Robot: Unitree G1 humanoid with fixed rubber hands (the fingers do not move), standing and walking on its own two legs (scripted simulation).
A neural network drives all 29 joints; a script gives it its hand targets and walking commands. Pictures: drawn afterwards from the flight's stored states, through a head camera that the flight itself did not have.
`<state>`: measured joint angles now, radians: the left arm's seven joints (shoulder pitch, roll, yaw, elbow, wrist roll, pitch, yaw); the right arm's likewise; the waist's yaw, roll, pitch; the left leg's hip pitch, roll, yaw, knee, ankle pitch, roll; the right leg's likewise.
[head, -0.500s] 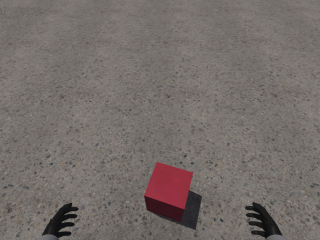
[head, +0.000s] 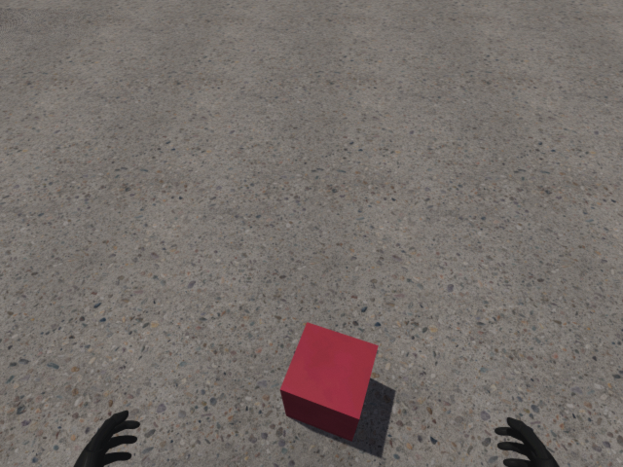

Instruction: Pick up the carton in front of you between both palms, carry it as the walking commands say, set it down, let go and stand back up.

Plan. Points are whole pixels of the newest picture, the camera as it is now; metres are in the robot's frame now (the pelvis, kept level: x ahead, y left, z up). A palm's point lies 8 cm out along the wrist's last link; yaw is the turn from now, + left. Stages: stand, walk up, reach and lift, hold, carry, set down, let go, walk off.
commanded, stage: stand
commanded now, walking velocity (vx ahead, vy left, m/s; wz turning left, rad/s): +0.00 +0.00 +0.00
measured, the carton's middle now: (329, 382) +0.43 -0.03 -0.65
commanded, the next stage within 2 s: none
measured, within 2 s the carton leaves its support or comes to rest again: neither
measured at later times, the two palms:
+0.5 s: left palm out of the picture +0.08 +0.31 -0.08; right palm out of the picture +0.08 -0.29 -0.10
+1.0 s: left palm out of the picture +0.06 +0.32 -0.09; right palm out of the picture +0.06 -0.30 -0.10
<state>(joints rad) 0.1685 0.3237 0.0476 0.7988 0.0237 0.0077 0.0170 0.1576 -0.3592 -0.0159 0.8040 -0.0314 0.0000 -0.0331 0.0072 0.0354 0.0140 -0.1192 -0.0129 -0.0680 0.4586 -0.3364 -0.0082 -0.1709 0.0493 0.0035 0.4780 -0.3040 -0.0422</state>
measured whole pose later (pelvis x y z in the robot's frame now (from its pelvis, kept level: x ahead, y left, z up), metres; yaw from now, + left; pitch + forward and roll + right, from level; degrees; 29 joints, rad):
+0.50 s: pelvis -0.02 +0.00 +0.01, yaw +0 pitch -2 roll +0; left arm 0.14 0.35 0.04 0.94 0.02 0.00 0.01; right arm 0.15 -0.37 -0.01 0.94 -0.03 -0.02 -0.03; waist 0.01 0.03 0.02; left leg -0.08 -0.01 -0.06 0.37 -0.26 -0.01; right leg -0.13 0.04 0.01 0.38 -0.22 -0.04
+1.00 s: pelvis -0.03 +0.01 +0.01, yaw -1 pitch -2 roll +0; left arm 0.12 0.37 0.02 1.02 0.01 -0.01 0.01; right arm 0.14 -0.38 0.00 1.01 -0.02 -0.02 -0.02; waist 0.01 0.02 0.03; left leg -0.07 -0.02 -0.06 0.33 -0.22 0.00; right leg -0.12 0.04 0.02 0.35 -0.19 -0.03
